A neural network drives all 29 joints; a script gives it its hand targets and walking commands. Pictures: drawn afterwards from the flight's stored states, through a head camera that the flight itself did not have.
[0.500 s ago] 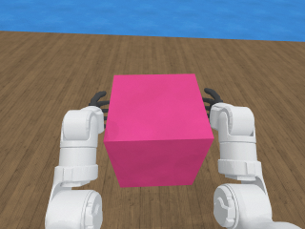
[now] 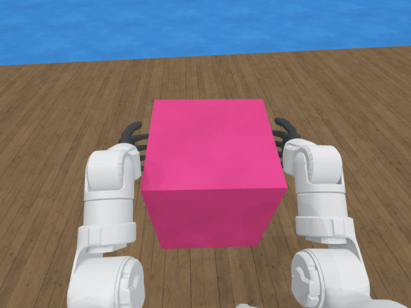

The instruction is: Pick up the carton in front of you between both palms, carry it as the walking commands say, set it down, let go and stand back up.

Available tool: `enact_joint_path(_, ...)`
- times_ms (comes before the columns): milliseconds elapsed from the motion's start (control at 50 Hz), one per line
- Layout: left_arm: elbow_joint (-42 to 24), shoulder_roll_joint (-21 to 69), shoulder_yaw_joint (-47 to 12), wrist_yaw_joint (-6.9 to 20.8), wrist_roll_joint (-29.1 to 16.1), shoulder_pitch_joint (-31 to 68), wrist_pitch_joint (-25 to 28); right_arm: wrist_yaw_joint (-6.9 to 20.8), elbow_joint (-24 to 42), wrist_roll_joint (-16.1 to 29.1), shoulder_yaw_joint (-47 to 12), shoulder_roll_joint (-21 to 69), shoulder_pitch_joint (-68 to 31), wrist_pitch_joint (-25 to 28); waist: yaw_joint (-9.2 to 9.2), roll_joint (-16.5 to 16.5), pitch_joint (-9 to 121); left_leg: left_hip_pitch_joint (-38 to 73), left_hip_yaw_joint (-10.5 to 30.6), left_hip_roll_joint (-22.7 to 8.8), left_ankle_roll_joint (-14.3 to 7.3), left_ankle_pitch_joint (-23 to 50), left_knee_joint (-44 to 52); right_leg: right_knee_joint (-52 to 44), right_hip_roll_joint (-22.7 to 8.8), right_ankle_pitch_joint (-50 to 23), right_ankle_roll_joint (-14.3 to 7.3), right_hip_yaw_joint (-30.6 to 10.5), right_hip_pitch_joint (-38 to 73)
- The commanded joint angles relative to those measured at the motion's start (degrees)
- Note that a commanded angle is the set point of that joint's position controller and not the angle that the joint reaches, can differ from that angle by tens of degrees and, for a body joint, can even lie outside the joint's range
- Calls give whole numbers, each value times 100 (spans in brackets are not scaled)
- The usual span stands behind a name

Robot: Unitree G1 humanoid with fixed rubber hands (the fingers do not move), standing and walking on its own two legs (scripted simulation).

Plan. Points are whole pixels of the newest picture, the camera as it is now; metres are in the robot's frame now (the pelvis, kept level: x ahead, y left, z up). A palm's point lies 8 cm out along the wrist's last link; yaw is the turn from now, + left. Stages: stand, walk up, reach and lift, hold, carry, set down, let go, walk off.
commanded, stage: carry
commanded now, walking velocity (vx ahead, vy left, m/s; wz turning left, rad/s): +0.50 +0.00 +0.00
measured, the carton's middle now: (209, 178) +0.36 -0.01 +0.05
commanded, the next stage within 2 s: none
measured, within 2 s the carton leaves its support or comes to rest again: neither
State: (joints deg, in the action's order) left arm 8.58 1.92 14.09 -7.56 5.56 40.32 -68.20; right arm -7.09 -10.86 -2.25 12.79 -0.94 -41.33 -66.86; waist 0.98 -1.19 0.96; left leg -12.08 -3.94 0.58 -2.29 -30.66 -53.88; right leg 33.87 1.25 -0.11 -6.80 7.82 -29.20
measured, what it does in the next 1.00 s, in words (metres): goes down: left foot 0.03 m lower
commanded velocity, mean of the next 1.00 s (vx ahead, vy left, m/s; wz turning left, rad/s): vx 0.50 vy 0.00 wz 0.00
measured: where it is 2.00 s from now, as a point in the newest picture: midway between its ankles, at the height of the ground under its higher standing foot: (207, 178)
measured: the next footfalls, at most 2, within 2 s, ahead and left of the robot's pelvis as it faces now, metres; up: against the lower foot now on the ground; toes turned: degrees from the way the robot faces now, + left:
left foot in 0.48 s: +0.44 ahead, +0.07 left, -0.03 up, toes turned +2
right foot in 1.02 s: +0.73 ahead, -0.05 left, -0.07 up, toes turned -3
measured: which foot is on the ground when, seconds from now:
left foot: up 0.00-0.46, down 0.48-1.00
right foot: down 0.00-0.50, up 0.52-1.00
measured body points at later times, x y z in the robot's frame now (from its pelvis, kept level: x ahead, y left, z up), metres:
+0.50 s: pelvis +0.29 +0.01 -0.03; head +0.30 +0.02 +0.42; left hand +0.67 +0.17 +0.11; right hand +0.67 -0.13 +0.12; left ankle +0.40 +0.07 -0.75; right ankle +0.11 -0.06 -0.70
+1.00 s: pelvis +0.57 +0.01 -0.05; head +0.60 +0.01 +0.40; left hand +0.96 +0.14 +0.08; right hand +0.94 -0.17 +0.08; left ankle +0.41 +0.07 -0.74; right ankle +0.70 -0.05 -0.77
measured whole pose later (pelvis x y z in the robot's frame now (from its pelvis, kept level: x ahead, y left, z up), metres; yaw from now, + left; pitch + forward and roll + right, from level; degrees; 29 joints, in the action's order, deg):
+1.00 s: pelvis +0.57 +0.01 -0.05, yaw +0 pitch +5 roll +1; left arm 3.6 1.4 13.7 -8.0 4.5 38.9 -69.1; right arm -7.9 -6.7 -1.7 12.5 0.3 -39.8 -66.6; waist 4.3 0.9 2.4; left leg -7.5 -5.2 4.9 -5.2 -26.3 -38.0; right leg 24.7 1.6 -7.5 -4.9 6.4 -29.0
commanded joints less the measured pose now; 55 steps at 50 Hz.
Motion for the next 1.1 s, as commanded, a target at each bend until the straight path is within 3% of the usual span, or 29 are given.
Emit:
enact_joint_path(0,-137,5972,-3434,1493,-2372,3757,121,1484,403,2324,-3662,6626,-4002,-25,-363,1494,2798,-2799,517,76,-158,33,-2304,-999,-1987,-272,-735,-3737,4273)
enact_joint_path(40,-661,6272,-3683,1546,-2696,4367,177,1373,758,2362,-3686,6767,-4184,51,-281,596,2608,-2812,556,-186,-108,633,-1793,-1124,-1747,-121,-601,-2942,3608)
enact_joint_path(60,-864,6395,-3793,1548,-2857,4591,199,1305,894,2371,-3701,6801,-4199,70,-290,555,2608,-2626,539,-256,-58,795,-1461,-1199,-1656,-383,-538,-2653,3385)
enact_joint_path(140,-1260,6497,-4000,1519,-3112,4496,214,1099,1062,2216,-3736,6732,-3729,107,-364,647,2890,-2735,329,-255,48,1011,-686,-1078,-1571,-1493,-550,-2104,3663)
enact_joint_path(220,-1441,6262,-4090,1505,-3118,4288,183,1011,1200,2049,-3797,6466,-3493,95,-502,678,2801,-3238,183,-270,75,1779,43,-859,-1445,-2533,-518,-1757,4151)
enact_joint_path(360,-897,5874,-4029,1524,-2904,3871,47,1102,960,1875,-3747,5959,-3373,-149,-776,736,2213,-2550,-266,91,-81,3554,2377,-463,-881,-2705,-328,-1080,4139)
enact_joint_path(380,-756,5873,-3999,1529,-2874,3853,40,1142,840,1854,-3691,5926,-3364,-183,-766,778,2123,-2253,-264,102,-176,3762,2686,-351,-889,-2547,-280,-1048,3998)
enact_joint_path(420,-480,5955,-3947,1546,-2865,3910,30,1209,539,1800,-3508,5876,-3333,-216,-468,786,2198,-1074,-374,175,-358,3937,3090,359,-856,-2753,-77,-847,3487)
enact_joint_path(440,-343,5999,-3923,1559,-2875,3988,29,1236,343,1759,-3377,5848,-3247,-212,-201,571,2409,-52,-468,166,-384,4172,3271,1126,-700,-2476,86,-555,3015)
enact_joint_path(460,-217,5989,-3872,1572,-2864,4036,42,1271,198,1725,-3231,5765,-3192,-204,-1,163,2644,1086,45,-393,-365,4843,2855,2092,-493,-1043,221,-415,2022)
enact_joint_path(480,-37,6035,-3808,1586,-2857,4083,40,1302,-25,1696,-3063,5725,-3153,-207,-36,-653,2942,2357,1382,-1615,-465,7202,1827,3014,-151,2277,395,-342,627)
enact_joint_path(500,132,6202,-3660,1568,-2853,4162,-4,1299,-149,1626,-2921,5579,-3219,-165,251,-1812,3419,3438,3229,-2437,-1696,5796,2160,4576,443,3680,551,-644,-958)
enact_joint_path(520,30,6193,-3652,1540,-2844,4311,21,1344,-270,1740,-2947,5851,-3132,-145,260,-1319,3256,3128,3497,-2224,-1700,3931,2619,4748,168,3405,380,-915,-1460)
enact_joint_path(540,-145,6312,-3674,1505,-2856,4582,56,1393,24,1908,-3040,6119,-3495,-94,300,-876,2932,2600,3170,-1903,-1486,3335,2813,4551,12,3065,326,-929,-1561)
enact_joint_path(560,-286,6434,-3655,1451,-2869,4708,98,1427,357,2140,-3180,6369,-3982,-71,188,-324,2690,2034,2778,-1749,-1258,3355,2940,4146,-167,2710,368,-948,-1419)
enact_joint_path(580,-444,6471,-3609,1383,-2847,4743,127,1443,639,2358,-3362,6580,-4372,-48,108,-184,2622,1594,2536,-1709,-1186,3456,3022,3787,-298,2480,411,-969,-1225)
enact_joint_path(640,-728,6479,-3631,1190,-2753,4410,162,1417,1104,2709,-3611,6818,-4563,-3,2,-277,2763,1272,2001,-1519,-999,3797,3123,3191,-371,2213,552,-848,-889)
enact_joint_path(720,-959,6335,-3756,1036,-2553,3976,213,1391,1312,2729,-3753,6719,-4160,5,209,-414,2885,2036,1505,-1357,-919,5583,2812,2454,-380,1598,583,-657,-1520)
enact_joint_path(760,-1110,6230,-3861,1000,-2482,3924,226,1396,1449,2737,-3867,6637,-4094,13,291,-456,2872,2339,1328,-1235,-839,6056,2705,2098,-329,1151,537,-581,-1692)
enact_joint_path(820,-1307,5981,-3968,972,-2415,3902,194,1404,1567,2737,-3980,6453,-4004,-8,406,-463,2711,2535,1033,-932,-740,6317,2560,1183,-147,454,447,-377,-1582)
enact_joint_path(900,-1000,5647,-3908,1052,-2234,3602,83,1462,1099,2589,-3947,6251,-3515,-46,594,-521,2409,2611,744,-670,-673,6285,2198,-411,198,-450,348,-32,-919)
enact_joint_path(920,-870,5581,-3848,1090,-2180,3543,57,1482,953,2568,-3933,6230,-3492,-43,515,-569,2365,2395,668,-668,-605,6193,2012,-770,215,-678,255,-51,-446)
enact_joint_path(960,-545,5462,-3663,1165,-2074,3399,31,1524,628,2569,-3917,6268,-3518,-38,50,-511,2551,1697,307,-617,-347,6248,1020,-1287,241,-1105,75,78,1147)
enact_joint_path(980,-391,5423,-3550,1207,-2035,3330,32,1541,472,2575,-3896,6297,-3551,-25,-243,-286,2696,862,109,-500,-216,5374,202,-1282,-59,-1409,37,-107,2288)
enact_joint_path(1000,-189,5361,-3383,1259,-2012,3204,33,1550,366,2546,-3824,6293,-3696,-11,-335,392,2973,-498,2,-248,-160,2696,-777,-328,-1109,-3358,26,-1185,3594)
enact_joint_path(1020,42,5129,-3243,1267,-1907,3101,13,1498,269,2549,-3824,6457,-3567,-60,-399,1592,3369,-2316,236,488,161,-519,-2208,66,-2366,-4315,-884,-3223,5239)
enact_joint_path(1040,128,5289,-3285,1304,-2032,3184,57,1459,161,2387,-3676,6412,-3577,-68,-512,1612,3616,-3141,527,342,69,-560,-3010,-371,-2593,-1885,-1478,-4026,5373)
enact_joint_path(1060,6,5628,-3351,1374,-2209,3338,96,1430,317,2345,-3670,6453,-3841,-35,-509,1095,3246,-3306,601,86,-67,-188,-2810,-728,-2120,-523,-1192,-3773,4772)
enact_joint_path(1080,-325,5908,-3500,1432,-2429,3837,142,1394,504,2339,-3652,6565,-4026,10,-397,619,2841,-3204,584,-13,-93,237,-2352,-930,-1833,-213,-929,-3329,4047)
